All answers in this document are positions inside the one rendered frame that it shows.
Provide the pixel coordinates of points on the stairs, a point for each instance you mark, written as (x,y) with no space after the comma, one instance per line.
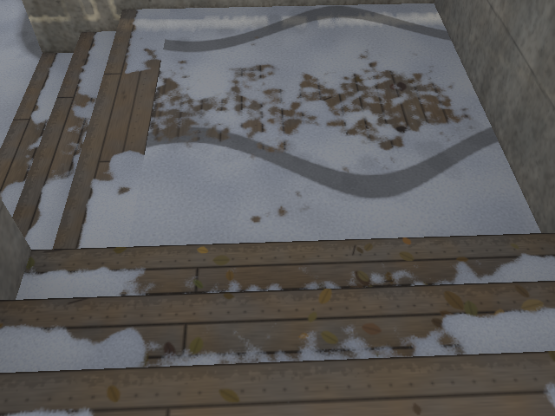
(41,150)
(206,304)

